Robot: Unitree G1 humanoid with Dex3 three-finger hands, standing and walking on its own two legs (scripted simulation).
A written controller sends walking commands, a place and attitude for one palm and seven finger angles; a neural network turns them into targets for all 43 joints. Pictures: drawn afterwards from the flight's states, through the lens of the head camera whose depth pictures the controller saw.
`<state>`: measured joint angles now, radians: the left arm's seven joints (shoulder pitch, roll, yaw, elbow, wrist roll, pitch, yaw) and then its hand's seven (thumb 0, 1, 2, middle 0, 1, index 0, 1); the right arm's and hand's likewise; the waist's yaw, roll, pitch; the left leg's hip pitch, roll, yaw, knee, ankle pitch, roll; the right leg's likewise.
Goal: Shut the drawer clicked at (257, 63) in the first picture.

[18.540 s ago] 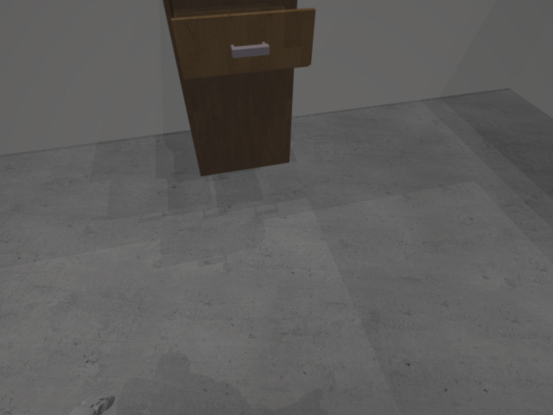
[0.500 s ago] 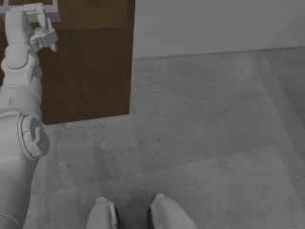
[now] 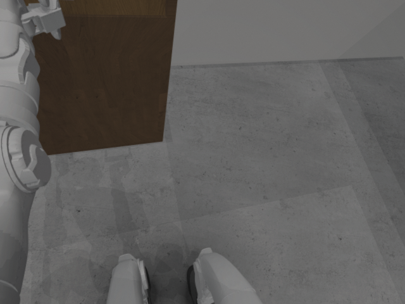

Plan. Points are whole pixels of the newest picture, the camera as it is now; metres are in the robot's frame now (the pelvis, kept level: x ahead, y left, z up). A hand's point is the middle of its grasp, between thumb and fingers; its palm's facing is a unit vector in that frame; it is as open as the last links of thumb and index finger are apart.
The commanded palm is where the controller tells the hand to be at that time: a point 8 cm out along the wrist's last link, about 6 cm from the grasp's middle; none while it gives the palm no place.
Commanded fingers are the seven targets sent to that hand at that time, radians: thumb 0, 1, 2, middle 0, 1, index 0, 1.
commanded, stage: pull the fist back off the drawer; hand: left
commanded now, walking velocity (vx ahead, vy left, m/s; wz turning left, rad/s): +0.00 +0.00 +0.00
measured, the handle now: out of the picture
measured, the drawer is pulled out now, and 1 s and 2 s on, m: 0.00 0.00 0.00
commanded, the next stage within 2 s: draw the hand back to the body in 0.66 s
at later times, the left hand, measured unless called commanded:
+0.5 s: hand (53, 8) +0.60 +0.14 +0.12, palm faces +0.04 -1.00 -0.02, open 3.4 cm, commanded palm +0.57 +0.17 +0.11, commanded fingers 0.00 0.90 0.90 -1.40 -1.60 -1.40 -1.60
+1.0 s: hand (34, 40) +0.52 +0.16 +0.14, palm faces +0.05 -1.00 -0.04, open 3.3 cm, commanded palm +0.47 +0.21 +0.14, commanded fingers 0.00 0.90 0.90 -1.40 -1.60 -1.40 -1.60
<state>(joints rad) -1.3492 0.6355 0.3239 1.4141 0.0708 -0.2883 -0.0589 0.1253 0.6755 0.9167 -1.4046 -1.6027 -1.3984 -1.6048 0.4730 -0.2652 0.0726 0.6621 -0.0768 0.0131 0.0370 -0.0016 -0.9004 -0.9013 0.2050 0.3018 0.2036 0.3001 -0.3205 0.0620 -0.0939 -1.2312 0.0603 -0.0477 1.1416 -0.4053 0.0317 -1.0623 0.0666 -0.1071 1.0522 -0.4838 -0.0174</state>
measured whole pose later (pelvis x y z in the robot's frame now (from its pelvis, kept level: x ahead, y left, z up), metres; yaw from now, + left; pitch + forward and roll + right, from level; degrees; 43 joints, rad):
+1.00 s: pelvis +0.05 -0.01 +0.05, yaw +0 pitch +19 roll -2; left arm -0.65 0.36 0.33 0.82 -0.12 -0.27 -0.14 0.02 0.90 0.90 -1.40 -1.60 -1.40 -1.60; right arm 0.43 -0.27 0.01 0.58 0.01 0.10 0.06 0.00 -0.90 -0.90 0.20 0.30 0.20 0.30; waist -0.14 0.06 -0.14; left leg -0.82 0.05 0.03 0.90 -0.41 0.02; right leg -0.69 0.06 -0.02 0.85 -0.48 -0.02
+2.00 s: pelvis +0.04 -0.01 +0.10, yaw +3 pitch -5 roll +0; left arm 0.55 0.34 0.28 -0.46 -0.09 -0.11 0.08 0.02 0.89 0.90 -1.41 -1.60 -1.40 -1.60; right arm 0.19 -0.25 0.03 0.60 0.00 -0.03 -0.07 0.01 -0.90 -0.90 0.20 0.30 0.20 0.30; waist 0.06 0.08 0.00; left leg -0.13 0.00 0.02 0.41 -0.20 0.01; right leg 0.00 0.02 -0.03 0.34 -0.26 -0.02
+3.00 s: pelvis -0.04 +0.01 +0.09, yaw +4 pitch +0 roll -3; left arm 0.64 0.39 0.35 -0.55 -0.05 -0.23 0.13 0.01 0.89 0.90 -1.41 -1.60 -1.40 -1.60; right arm 0.19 -0.23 0.00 0.54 0.00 0.00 -0.08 0.01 -0.90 -0.90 0.21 0.30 0.20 0.30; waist 0.00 0.05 0.03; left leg -0.41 0.00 -0.01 0.50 -0.14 0.05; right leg -0.27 0.02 -0.05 0.45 -0.21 0.01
